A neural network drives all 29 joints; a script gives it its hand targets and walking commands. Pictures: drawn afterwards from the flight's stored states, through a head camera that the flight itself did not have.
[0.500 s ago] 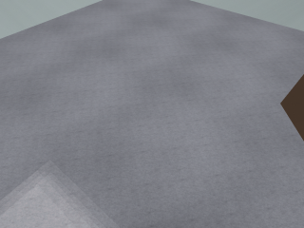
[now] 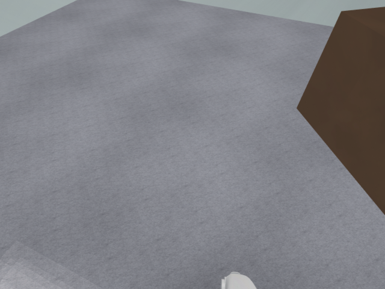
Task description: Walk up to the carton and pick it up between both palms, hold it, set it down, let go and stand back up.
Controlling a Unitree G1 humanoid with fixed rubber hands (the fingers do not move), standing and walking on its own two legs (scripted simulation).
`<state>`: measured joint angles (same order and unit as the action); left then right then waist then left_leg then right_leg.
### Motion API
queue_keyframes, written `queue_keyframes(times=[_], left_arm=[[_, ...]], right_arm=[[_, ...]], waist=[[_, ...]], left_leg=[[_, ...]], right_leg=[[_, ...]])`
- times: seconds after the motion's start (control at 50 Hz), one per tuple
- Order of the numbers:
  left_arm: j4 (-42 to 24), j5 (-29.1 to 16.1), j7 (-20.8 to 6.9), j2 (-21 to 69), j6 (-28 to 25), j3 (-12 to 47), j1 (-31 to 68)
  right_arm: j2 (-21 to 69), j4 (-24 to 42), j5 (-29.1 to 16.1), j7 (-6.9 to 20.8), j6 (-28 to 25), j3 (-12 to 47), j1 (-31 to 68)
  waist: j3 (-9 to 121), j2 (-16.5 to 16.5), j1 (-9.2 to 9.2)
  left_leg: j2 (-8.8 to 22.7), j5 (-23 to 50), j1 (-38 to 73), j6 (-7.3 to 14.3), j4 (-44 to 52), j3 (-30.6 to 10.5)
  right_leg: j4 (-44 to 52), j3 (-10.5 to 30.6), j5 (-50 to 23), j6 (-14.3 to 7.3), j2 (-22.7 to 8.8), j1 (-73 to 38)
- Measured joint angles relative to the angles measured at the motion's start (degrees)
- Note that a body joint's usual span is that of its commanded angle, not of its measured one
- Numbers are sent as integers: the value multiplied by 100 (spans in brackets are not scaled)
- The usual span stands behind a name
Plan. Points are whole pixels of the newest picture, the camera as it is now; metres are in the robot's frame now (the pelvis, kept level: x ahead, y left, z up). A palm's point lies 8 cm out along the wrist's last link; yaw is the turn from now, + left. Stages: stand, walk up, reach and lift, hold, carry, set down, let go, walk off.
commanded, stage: walk up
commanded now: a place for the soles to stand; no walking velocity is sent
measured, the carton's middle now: out of the picture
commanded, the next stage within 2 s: none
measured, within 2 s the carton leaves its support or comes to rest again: neither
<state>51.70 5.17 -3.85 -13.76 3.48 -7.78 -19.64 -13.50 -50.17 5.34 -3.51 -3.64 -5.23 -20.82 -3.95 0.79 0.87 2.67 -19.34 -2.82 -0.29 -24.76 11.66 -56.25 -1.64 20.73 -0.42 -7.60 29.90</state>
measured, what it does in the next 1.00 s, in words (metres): walks ahead, turning right: right foot, then left foot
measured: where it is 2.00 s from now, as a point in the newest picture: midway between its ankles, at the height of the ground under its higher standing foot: (264, 201)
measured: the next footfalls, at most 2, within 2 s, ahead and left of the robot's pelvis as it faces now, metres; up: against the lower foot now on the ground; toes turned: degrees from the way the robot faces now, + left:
right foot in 0.18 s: +0.19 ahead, -0.23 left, +0.00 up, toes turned -18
left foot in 0.66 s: +0.43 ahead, -0.05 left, +0.00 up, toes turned -30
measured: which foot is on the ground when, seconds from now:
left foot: down 0.00-0.18, up 0.20-0.64, down 0.66-1.00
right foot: up 0.00-0.16, down 0.18-0.66, up 0.68-1.00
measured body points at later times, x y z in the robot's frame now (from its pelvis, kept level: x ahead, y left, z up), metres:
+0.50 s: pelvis +0.16 -0.11 +0.00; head +0.16 -0.15 +0.44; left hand +0.34 +0.14 -0.08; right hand +0.20 -0.45 -0.09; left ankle +0.31 -0.01 -0.69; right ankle +0.16 -0.22 -0.73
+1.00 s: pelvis +0.36 -0.18 -0.01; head +0.37 -0.21 +0.44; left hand +0.69 -0.07 -0.08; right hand +0.15 -0.45 -0.09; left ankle +0.40 -0.03 -0.73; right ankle +0.35 -0.37 -0.71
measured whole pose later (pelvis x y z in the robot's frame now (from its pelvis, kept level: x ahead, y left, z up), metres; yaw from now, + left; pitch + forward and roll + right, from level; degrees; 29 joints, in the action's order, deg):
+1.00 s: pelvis +0.36 -0.18 -0.01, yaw -44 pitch -2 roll +1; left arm 33.1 1.5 -5.7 -25.3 1.8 -3.8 -15.6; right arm -28.1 -29.4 2.9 1.2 -3.7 -3.9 -28.9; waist -4.8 0.0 4.7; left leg 6.2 -23.2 -4.7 -2.0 -31.0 13.2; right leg -44.4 0.8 13.5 -2.3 -4.4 30.7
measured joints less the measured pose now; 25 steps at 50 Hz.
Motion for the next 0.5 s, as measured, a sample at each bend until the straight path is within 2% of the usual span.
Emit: queue_keyframes(times=[0.08, 0.16, 0.2, 0.22, 0.26, 0.28, 0.32, 0.44, 0.5], left_arm=[[-574, -75, -285, -503, 122, -122, 247], [-1045, -199, -395, -957, 51, -81, 472], [-1191, -241, -356, -1040, -81, -41, 622], [-1274, -264, -308, -1045, -160, 3, 703], [-1465, -348, -181, -991, -248, 130, 798], [-1548, -384, -101, -921, -259, 208, 796], [-1662, -424, 33, -792, -272, 339, 702], [-1731, -383, 42, -642, -228, 572, 238], [-1687, -347, 10, -643, -238, 596, 13]], right_arm=[[-559, 408, -33, 18, -27, -155, -45], [-937, 786, -49, 85, 34, -227, -53], [-1118, 943, -94, 153, 121, -221, 0], [-1189, 1004, -166, 210, 177, -205, 78], [-1286, 1155, -297, 345, 243, -151, 304], [-1337, 1259, -340, 411, 218, -117, 397], [-1383, 1468, -370, 496, 96, -26, 542], [-1250, 1939, -308, 597, 126, 205, 586], [-1169, 2035, -291, 658, 182, 222, 497]], waist=[[5, -180, 11], [52, -301, -19], [43, -552, -32], [15, -655, -78], [-50, -680, -181], [-79, -717, -217], [-109, -773, -256], [-11, -666, -400], [23, -560, -394]], left_leg=[[265, -262, 308, -168, -96, 318], [647, -801, 516, -330, -589, 634], [1088, -1251, 367, -158, -1357, 591], [1178, -1213, 50, -19, -2123, 260], [740, -1325, -864, 154, -3838, -625], [535, -1217, -1259, 213, -4371, -875], [336, -1034, -1887, 262, -4692, -1045], [224, -567, -2808, 169, -3271, -1094], [173, -118, -2904, 165, -2597, -1156]], right_leg=[[747, -49, -624, -52, -302, 161], [1593, -297, -766, -197, -247, -201], [1490, -438, -927, -145, 56, -249], [1284, -456, -829, -152, 216, -174], [1149, -334, -662, -217, 392, -98], [1265, -286, -677, -226, 476, -182], [1597, -197, -765, -257, 640, -435], [2273, 225, -794, -348, 1005, -1074], [2372, 447, -667, -312, 1111, -1312]])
